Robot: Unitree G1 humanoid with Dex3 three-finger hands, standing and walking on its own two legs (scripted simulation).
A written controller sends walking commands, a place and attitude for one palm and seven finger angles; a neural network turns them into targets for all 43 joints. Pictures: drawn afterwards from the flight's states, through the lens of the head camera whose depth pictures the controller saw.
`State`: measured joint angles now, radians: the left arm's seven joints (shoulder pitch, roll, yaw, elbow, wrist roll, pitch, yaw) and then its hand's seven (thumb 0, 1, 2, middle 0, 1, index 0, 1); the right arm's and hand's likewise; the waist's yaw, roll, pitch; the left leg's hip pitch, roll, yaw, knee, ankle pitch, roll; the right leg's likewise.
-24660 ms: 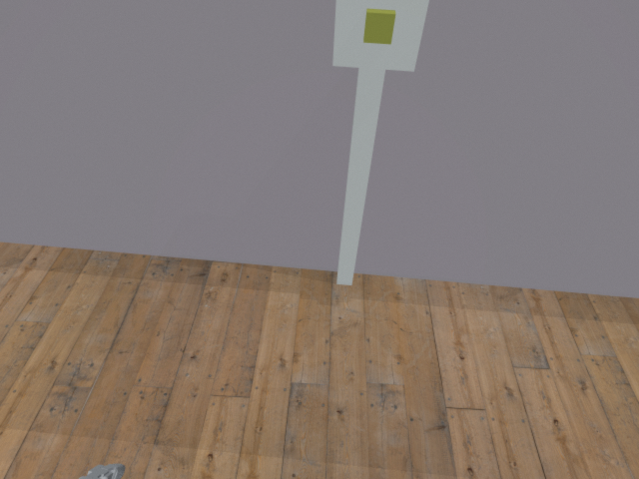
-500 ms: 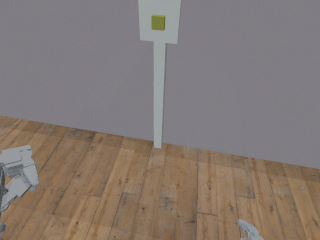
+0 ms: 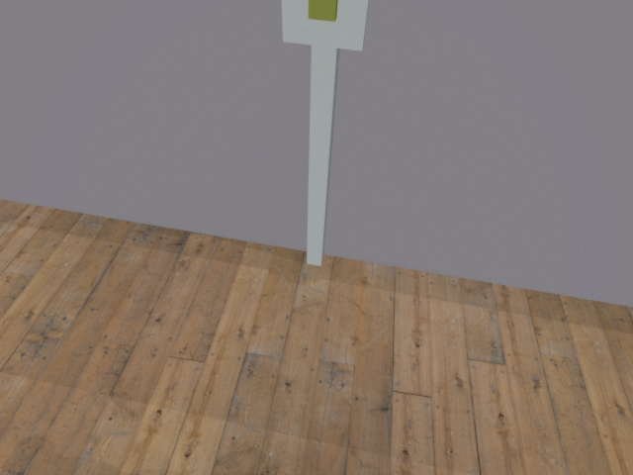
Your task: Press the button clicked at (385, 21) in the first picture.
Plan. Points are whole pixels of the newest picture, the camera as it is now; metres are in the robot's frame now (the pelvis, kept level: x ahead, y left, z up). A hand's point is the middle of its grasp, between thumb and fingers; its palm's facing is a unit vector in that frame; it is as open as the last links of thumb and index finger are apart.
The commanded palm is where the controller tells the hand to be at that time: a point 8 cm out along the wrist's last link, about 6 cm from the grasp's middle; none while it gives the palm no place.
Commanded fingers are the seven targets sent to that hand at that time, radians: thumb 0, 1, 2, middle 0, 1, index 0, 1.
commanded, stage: let the arm hang, fingers relaxed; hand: left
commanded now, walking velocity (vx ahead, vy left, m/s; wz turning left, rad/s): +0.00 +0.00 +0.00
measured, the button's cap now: (323, 2) +0.93 +0.03 +0.19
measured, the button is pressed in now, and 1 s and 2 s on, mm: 0 0 0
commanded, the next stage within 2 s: stand and wait in 0.78 s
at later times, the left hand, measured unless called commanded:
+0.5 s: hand out of the picture +0.03 +0.21 -0.16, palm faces +0.00 -0.97 -0.24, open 7.1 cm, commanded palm none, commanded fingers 0.00 0.90 0.90 -0.20 -0.30 -0.20 -0.30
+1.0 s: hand out of the picture +0.10 +0.23 -0.15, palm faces -0.02 -0.96 -0.29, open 7.4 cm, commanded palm none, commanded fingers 0.00 0.90 0.90 -0.20 -0.30 -0.20 -0.30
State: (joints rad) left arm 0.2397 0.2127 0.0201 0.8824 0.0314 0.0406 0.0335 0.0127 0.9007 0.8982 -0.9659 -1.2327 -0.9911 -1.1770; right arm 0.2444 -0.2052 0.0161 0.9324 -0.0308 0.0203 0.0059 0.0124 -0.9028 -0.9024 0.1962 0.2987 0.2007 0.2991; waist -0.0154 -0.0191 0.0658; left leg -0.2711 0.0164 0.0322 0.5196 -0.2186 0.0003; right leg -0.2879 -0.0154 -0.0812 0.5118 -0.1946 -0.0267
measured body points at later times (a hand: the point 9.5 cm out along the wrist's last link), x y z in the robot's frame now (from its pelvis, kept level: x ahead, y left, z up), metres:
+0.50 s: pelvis +0.01 +0.02 +0.01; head +0.03 +0.01 +0.46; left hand +0.03 +0.26 -0.14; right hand +0.00 -0.21 -0.16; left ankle +0.04 +0.12 -0.73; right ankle +0.05 -0.10 -0.73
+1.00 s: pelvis +0.03 +0.01 +0.01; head +0.05 +0.00 +0.46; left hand +0.10 +0.28 -0.13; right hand +0.06 -0.26 -0.14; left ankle +0.04 +0.12 -0.73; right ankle +0.05 -0.10 -0.73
